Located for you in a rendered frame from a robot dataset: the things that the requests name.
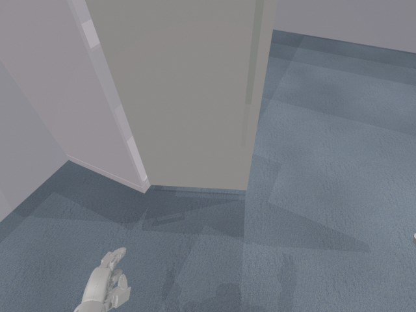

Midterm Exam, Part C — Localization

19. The left robot hand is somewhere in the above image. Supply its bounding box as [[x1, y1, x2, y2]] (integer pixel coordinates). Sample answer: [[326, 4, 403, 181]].
[[81, 247, 131, 312]]

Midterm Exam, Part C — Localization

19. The handle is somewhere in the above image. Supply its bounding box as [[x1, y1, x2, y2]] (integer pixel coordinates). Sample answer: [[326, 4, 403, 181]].
[[245, 0, 265, 104]]

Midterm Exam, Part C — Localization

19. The fridge door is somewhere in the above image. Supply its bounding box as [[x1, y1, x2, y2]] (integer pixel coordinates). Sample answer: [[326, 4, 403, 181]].
[[85, 0, 278, 190]]

